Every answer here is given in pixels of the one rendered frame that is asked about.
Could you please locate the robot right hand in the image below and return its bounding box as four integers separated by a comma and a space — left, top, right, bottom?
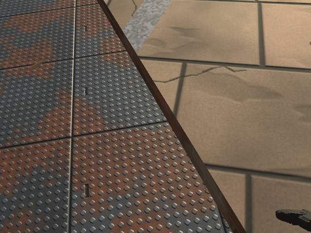
275, 209, 311, 232

